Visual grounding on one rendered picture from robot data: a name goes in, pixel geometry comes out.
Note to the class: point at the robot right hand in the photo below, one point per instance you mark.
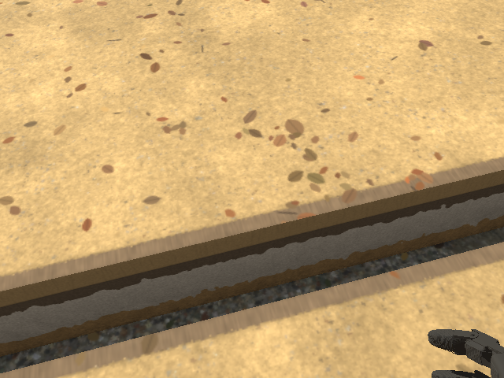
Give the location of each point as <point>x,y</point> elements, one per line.
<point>477,346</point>

